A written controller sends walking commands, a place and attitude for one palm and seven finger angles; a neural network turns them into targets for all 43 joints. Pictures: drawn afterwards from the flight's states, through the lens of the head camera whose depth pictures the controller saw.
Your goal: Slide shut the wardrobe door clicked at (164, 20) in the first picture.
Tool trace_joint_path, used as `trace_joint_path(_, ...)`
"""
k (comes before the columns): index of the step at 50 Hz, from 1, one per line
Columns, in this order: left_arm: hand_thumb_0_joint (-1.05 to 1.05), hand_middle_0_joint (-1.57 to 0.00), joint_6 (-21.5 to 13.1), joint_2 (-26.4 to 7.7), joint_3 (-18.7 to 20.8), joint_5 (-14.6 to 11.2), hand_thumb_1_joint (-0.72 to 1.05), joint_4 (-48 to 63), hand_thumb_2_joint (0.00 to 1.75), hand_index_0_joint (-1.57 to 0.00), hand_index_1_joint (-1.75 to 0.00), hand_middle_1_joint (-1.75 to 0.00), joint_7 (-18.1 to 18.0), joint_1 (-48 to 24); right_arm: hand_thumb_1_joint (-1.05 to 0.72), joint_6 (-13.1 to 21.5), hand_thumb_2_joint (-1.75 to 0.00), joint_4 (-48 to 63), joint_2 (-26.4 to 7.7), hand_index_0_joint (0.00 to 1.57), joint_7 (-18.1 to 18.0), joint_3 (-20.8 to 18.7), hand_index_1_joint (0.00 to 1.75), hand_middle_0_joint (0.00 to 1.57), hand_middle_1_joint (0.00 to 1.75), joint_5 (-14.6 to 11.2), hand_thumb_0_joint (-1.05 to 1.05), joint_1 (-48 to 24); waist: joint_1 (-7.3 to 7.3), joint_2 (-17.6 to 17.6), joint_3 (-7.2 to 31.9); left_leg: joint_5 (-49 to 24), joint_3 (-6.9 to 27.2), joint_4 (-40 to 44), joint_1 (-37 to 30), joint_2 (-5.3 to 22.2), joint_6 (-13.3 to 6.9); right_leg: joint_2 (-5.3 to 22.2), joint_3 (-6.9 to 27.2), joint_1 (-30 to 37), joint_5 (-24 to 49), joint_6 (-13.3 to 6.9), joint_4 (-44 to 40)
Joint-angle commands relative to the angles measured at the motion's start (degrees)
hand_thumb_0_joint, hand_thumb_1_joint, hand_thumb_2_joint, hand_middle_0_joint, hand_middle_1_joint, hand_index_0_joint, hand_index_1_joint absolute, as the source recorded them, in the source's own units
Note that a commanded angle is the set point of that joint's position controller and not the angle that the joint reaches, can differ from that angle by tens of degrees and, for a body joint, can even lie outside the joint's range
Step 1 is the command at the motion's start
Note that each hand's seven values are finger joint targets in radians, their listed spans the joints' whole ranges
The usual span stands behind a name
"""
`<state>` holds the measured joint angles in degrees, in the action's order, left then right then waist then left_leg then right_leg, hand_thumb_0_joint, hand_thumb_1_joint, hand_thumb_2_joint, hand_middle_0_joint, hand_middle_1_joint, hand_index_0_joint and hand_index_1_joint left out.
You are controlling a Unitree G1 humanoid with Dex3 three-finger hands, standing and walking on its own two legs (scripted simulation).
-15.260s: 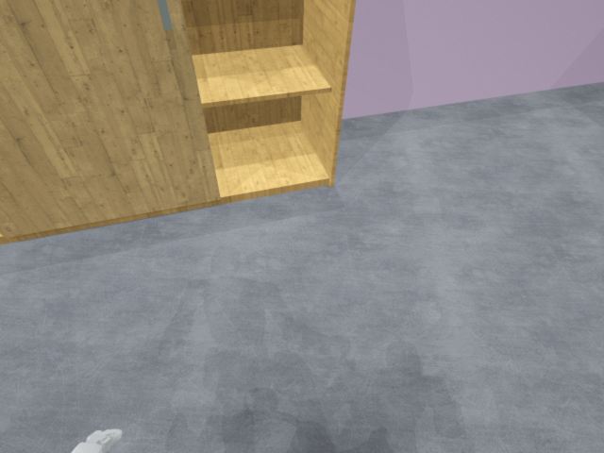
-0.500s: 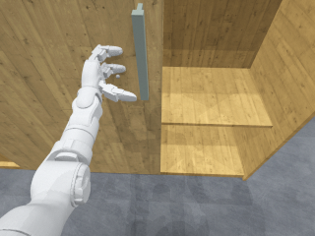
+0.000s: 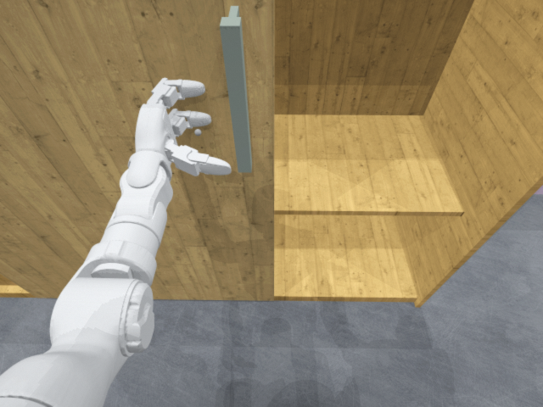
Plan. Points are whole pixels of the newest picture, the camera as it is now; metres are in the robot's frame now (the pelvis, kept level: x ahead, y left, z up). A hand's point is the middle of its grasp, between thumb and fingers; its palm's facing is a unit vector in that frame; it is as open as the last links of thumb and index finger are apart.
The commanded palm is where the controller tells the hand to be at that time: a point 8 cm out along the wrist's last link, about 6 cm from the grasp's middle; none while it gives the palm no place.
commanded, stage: move the hooked fingers beside the handle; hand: left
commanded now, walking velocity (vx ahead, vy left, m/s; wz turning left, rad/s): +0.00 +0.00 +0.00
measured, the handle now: (240, 100) +0.51 +0.04 +0.18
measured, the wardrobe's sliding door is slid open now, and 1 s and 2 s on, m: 0.53 0.53 0.53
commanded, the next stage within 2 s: none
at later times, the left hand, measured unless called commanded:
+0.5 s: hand (196, 132) +0.47 +0.10 +0.15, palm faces -0.04 -1.00 +0.00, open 13.8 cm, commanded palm +0.45 +0.16 +0.14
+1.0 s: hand (192, 131) +0.48 +0.11 +0.15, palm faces -0.04 -1.00 +0.01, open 13.7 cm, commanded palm +0.45 +0.18 +0.15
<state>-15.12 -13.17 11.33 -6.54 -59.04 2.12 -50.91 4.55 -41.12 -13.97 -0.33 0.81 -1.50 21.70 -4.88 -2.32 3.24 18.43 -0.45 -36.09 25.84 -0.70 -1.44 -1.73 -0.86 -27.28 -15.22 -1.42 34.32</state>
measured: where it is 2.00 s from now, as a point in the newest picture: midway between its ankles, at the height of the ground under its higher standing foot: outside the picture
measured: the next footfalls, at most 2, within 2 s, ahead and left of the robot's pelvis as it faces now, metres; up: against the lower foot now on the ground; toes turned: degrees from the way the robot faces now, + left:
none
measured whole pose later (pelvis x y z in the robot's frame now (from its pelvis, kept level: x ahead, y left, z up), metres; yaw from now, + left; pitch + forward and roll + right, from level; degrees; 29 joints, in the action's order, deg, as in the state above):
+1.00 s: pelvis +0.00 +0.00 +0.00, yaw -2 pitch +8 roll -1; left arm -13.6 -16.5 16.8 -6.0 -58.4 6.4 -48.8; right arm 4.0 -39.1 -14.5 -1.5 1.2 -2.0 21.4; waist -6.3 -2.2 3.1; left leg 18.2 -1.7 -35.0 24.4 0.4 -1.1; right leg -2.9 0.4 -26.2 -14.1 -1.7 32.8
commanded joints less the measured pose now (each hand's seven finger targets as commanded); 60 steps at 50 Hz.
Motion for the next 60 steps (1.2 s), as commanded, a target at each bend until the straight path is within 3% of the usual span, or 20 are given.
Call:
trace_joint_path(1, 0.00, -0.30, -3.1, -10.1, 2.0, 0.2, -0.50, 11.3, 0.30, -0.30, -1.20, -1.20, 0.0, -30.1, -0.90, 1.9, -0.90, 4.9, -7.9, 0.20, -0.6, -2.6, 0.30, 0.20, 0.30, 0.1, 0.00, 3.8, -1.84, 3.3, 18.9, -10.1, 0.5, 4.1, -7.8, 0.1, -0.4, -0.2, 0.4, 7.9, 11.8, 0.1, -3.8)
trace_joint_path(2, 0.00, -0.30, -3.2, -11.9, 3.4, 0.4, -0.50, 11.2, 0.30, -0.30, -1.20, -1.20, 0.1, -28.6, -0.90, 1.6, -0.90, 5.1, -8.1, 0.20, -0.6, -2.7, 0.30, 0.20, 0.30, 0.2, 0.00, 3.9, -0.95, 3.4, 19.5, -11.0, 0.4, 4.2, -7.4, 0.1, -0.4, -0.2, 0.4, 9.1, 12.7, 0.0, -3.6)
trace_joint_path(5, 0.00, -0.30, -3.4, -10.6, 2.6, 0.0, -0.50, 13.1, 0.30, -0.30, -1.20, -1.20, 0.8, -27.9, -0.90, 1.6, -0.90, 5.6, -7.7, 0.20, -0.6, -2.5, 0.30, 0.20, 0.30, 0.0, 0.00, 3.4, -1.07, 2.5, 20.4, -13.0, 0.2, 3.9, -8.5, 0.2, -0.3, -0.3, 0.4, 9.5, 14.9, 0.0, -3.3)
trace_joint_path(7, 0.00, -0.30, -3.3, -12.4, 4.0, -0.2, -0.50, 12.6, 0.30, -0.30, -1.20, -1.20, 0.9, -26.2, -0.90, 1.3, -0.90, 5.9, -8.1, 0.20, -0.7, -2.6, 0.30, 0.20, 0.30, -0.1, 0.00, 3.4, -0.68, 4.2, 19.7, -12.8, 0.2, 4.1, -7.6, 0.3, -0.4, -0.3, 0.3, 10.2, 14.8, 0.0, -3.4)
trace_joint_path(12, 0.00, -0.30, -3.5, -13.4, 4.4, 0.3, -0.50, 13.8, 0.30, -0.30, -1.20, -1.20, 0.9, -26.1, -0.90, 1.2, -0.90, 6.5, -8.0, 0.20, -0.8, -2.5, 0.30, 0.20, 0.30, -0.1, 0.00, 3.0, -0.25, 2.5, 18.3, -11.3, 0.1, 4.6, -7.1, 0.3, -0.3, -0.3, 0.4, 9.6, 13.2, -0.1, -3.6)
trace_joint_path(13, 0.00, -0.30, -3.3, -11.9, 3.1, 0.2, -0.50, 13.5, 0.30, -0.30, -1.20, -1.20, 1.0, -26.4, -0.90, 1.2, -0.90, 6.4, -7.8, 0.20, -0.8, -2.4, 0.30, 0.20, 0.30, -0.2, 0.00, 2.7, -1.16, 2.4, 17.7, -11.1, 0.0, 4.5, -7.5, 0.4, -0.4, -0.4, 0.4, 8.9, 13.1, 0.1, -3.8)
trace_joint_path(17, 0.00, -0.30, -3.2, -14.3, 5.3, 0.2, -0.50, 14.5, 0.30, -0.30, -1.20, -1.20, 0.6, -25.1, -0.90, 1.1, -0.90, 6.7, -8.1, 0.20, -0.9, -2.6, 0.30, 0.20, 0.30, -0.1, 0.00, 3.0, -0.01, 2.2, 19.2, -11.9, -0.1, 4.5, -7.7, 0.3, -0.3, -0.3, 0.5, 10.1, 13.6, 0.0, -3.7)
trace_joint_path(20, 0.00, -0.30, -2.5, -11.4, 2.8, 0.0, -0.50, 13.6, 0.30, -0.30, -1.20, -1.20, 1.1, -26.0, -0.90, 1.2, -0.90, 6.6, -7.8, 0.20, -0.8, -2.5, 0.30, 0.20, 0.30, -0.3, 0.00, 2.9, -1.13, 2.6, 17.9, -11.0, 0.0, 4.7, -7.4, 0.4, -0.3, -0.4, 0.5, 9.1, 13.2, 0.1, -4.0)
trace_joint_path(22, 0.00, -0.30, -2.5, -14.0, 4.8, 0.1, -0.50, 13.0, 0.30, -0.30, -1.20, -1.20, 0.8, -26.2, -0.90, 1.1, -0.90, 6.4, -8.3, 0.20, -1.0, -2.7, 0.30, 0.20, 0.30, -0.2, 0.00, 3.3, -0.96, 4.6, 17.5, -10.4, 0.1, 4.7, -6.7, 0.5, -0.4, -0.4, 0.5, 9.3, 12.4, 0.2, -4.1)
trace_joint_path(29, 0.00, -0.30, -2.1, -13.6, 3.9, 0.6, -0.50, 10.3, 0.30, -0.30, -1.20, -1.20, 1.2, -27.9, -0.90, 1.0, -0.90, 5.9, -8.1, 0.20, -1.0, -2.3, 0.30, 0.20, 0.30, -0.3, 0.00, 3.8, -1.91, 3.3, 16.7, -9.3, 0.0, 4.4, -5.8, 0.2, -0.5, -0.2, 0.7, 8.2, 11.8, 0.3, -4.2)
trace_joint_path(34, 0.00, -0.30, -2.6, -14.4, 5.1, -0.2, -0.50, 13.8, 0.30, -0.30, -1.20, -1.20, 1.4, -27.8, -0.90, 1.2, -0.90, 6.6, -7.9, 0.20, -1.0, -2.4, 0.30, 0.20, 0.30, -0.2, 0.00, 3.6, -1.06, 2.5, 20.7, -11.6, -0.3, 4.1, -7.3, 0.0, -0.6, -0.2, 1.1, 10.9, 14.6, 0.4, -4.0)
trace_joint_path(35, 0.00, -0.30, -2.4, -14.0, 4.7, -0.1, -0.50, 12.8, 0.30, -0.30, -1.20, -1.20, 1.6, -26.8, -0.90, 1.2, -0.90, 6.5, -7.8, 0.20, -1.0, -2.4, 0.30, 0.20, 0.30, -0.3, 0.00, 3.2, -0.95, 2.6, 19.6, -11.3, -0.4, 4.1, -6.8, 0.1, -0.6, -0.2, 1.1, 10.8, 14.5, 0.3, -4.1)
trace_joint_path(41, 0.00, -0.30, -2.3, -18.1, 7.5, -0.3, -0.50, 12.1, 0.30, -0.30, -1.20, -1.20, 1.7, -27.9, -0.90, 1.3, -0.90, 6.6, -8.2, 0.20, -1.5, -2.2, 0.30, 0.20, 0.30, -0.5, 0.00, 2.9, -1.15, 4.9, 17.5, -7.6, -0.7, 4.9, -4.5, 0.1, -1.0, 0.0, 1.8, 11.7, 11.6, 0.7, -5.3)
trace_joint_path(42, 0.00, -0.30, -2.5, -19.7, 8.7, 0.1, -0.50, 12.9, 0.30, -0.30, -1.20, -1.20, 1.7, -27.0, -0.90, 1.2, -0.90, 6.9, -8.3, 0.20, -1.5, -2.3, 0.30, 0.20, 0.30, -0.4, 0.00, 2.7, -0.06, 2.7, 18.3, -8.2, -0.9, 4.9, -4.5, 0.0, -0.9, 0.1, 2.0, 12.4, 11.9, 0.5, -5.0)
trace_joint_path(44, 0.00, -0.30, -2.2, -20.8, 9.8, -0.3, -0.50, 12.5, 0.30, -0.30, -1.20, -1.20, 1.9, -26.4, -0.90, 1.3, -0.90, 7.0, -8.3, 0.20, -1.6, -2.1, 0.30, 0.20, 0.30, -0.5, 0.00, 2.8, -0.32, 4.0, 18.9, -8.3, -1.0, 4.8, -4.2, 0.0, -1.0, 0.1, 2.2, 13.5, 12.7, 0.7, -5.3)
trace_joint_path(51, 0.00, -0.30, -2.0, -22.2, 10.8, -0.6, -0.50, 15.8, 0.30, -0.30, -1.20, -1.20, 2.7, -24.4, -0.90, 1.5, -0.90, 8.0, -8.1, 0.20, -1.8, -2.2, 0.30, 0.20, 0.30, -0.6, 0.00, 2.0, 0.63, 2.1, 19.7, -9.7, -1.4, 5.3, -5.3, 0.1, -0.9, 0.1, 2.2, 15.1, 14.5, 0.6, -5.3)
trace_joint_path(53, 0.00, -0.30, -1.8, -20.6, 9.2, -0.6, -0.50, 16.2, 0.30, -0.30, -1.20, -1.20, 3.0, -23.5, -0.90, 1.6, -0.90, 8.3, -8.0, 0.20, -1.8, -2.1, 0.30, 0.20, 0.30, -0.8, 0.00, 1.7, 0.39, 0.9, 19.2, -10.3, -1.2, 5.5, -6.0, 0.1, -0.9, 0.0, 2.0, 14.9, 14.9, 0.4, -5.3)
trace_joint_path(56, 0.00, -0.30, -1.4, -18.8, 7.4, -1.2, -0.50, 17.1, 0.30, -0.30, -1.20, -1.20, 4.0, -24.9, -0.90, 2.1, -0.90, 7.8, -8.4, 0.20, -1.9, -2.4, 0.30, 0.20, 0.30, -0.9, 0.00, 2.1, -0.75, 3.3, 18.8, -10.2, -0.9, 5.6, -7.2, 0.5, -1.0, -0.2, 1.6, 13.5, 14.4, 0.5, -5.8)
trace_joint_path(59, 0.00, -0.30, -0.7, -13.0, 2.8, -2.3, -0.50, 19.0, 0.30, -0.30, -1.20, -1.20, 5.1, -25.2, -0.90, 2.8, -0.90, 7.6, -8.2, 0.20, -1.8, -2.5, 0.30, 0.20, 0.30, -1.1, 0.00, 1.6, -1.45, -0.3, 19.4, -11.8, -0.6, 5.5, -10.9, 0.6, -0.8, -0.4, 1.3, 11.3, 14.6, 0.3, -6.1)
trace_joint_path(60, 0.00, -0.30, -0.2, -14.5, 4.6, -2.6, -0.50, 18.1, 0.30, -0.30, -1.20, -1.20, 5.2, -24.1, -0.90, 2.9, -0.90, 7.2, -8.4, 0.20, -1.8, -2.7, 0.30, 0.20, 0.30, -1.0, 0.00, 2.1, -1.00, 1.3, 19.7, -12.0, -0.2, 5.4, -10.7, 0.6, -0.7, -0.4, 1.1, 11.7, 14.5, 0.2, -6.1)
